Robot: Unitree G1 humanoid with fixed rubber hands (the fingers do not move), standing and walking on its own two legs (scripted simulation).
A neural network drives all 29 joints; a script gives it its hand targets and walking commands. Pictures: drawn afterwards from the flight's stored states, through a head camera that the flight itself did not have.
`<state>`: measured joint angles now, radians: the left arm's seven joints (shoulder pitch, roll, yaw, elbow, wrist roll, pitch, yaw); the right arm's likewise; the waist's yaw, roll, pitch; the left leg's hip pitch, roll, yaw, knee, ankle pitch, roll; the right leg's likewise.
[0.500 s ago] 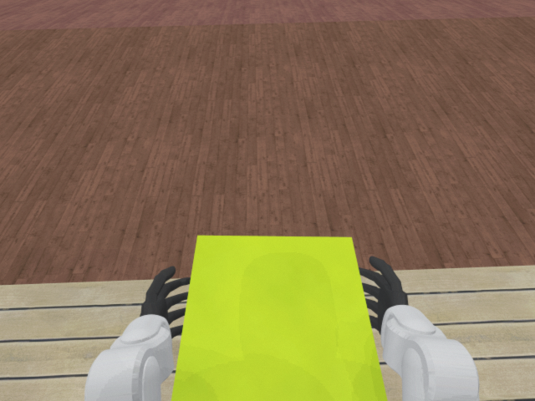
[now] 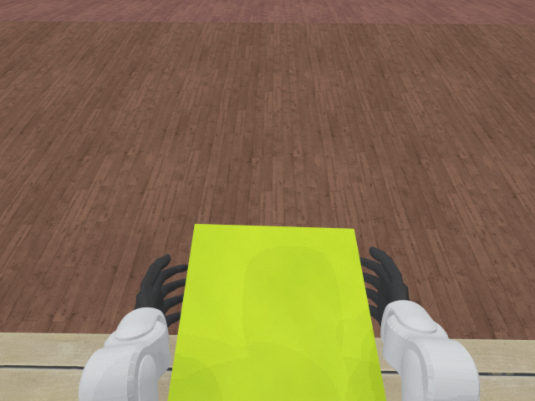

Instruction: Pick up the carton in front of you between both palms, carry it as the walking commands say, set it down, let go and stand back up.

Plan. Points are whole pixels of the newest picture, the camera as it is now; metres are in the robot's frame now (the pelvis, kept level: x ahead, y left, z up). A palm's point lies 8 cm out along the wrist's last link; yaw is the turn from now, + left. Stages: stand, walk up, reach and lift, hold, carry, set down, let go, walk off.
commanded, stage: carry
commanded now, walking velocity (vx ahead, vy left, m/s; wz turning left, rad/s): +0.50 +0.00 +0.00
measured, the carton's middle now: (269, 330) +0.25 +0.01 +0.03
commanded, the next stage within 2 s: none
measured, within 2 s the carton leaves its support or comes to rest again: neither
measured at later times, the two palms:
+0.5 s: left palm (193, 139) +0.58 +0.14 +0.15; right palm (345, 131) +0.60 -0.15 +0.15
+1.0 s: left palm (216, 66) +1.02 +0.15 +0.13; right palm (317, 68) +1.00 -0.15 +0.13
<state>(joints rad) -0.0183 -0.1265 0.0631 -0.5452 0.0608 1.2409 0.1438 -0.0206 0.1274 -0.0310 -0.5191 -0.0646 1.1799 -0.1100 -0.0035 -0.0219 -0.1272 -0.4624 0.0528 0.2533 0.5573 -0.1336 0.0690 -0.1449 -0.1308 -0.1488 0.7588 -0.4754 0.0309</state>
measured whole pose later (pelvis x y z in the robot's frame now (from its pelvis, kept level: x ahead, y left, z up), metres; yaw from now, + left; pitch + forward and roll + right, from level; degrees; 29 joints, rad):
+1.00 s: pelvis +0.63 +0.02 +0.01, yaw +0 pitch +9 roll -1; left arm -0.64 -0.09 0.28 -0.29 0.02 1.19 0.19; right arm -0.63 0.07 -0.25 -0.26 0.05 1.15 -0.18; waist -0.09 0.01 0.09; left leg -0.21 0.01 0.15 0.50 -0.46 0.07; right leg -0.80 -0.01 -0.09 0.97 -0.31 -0.08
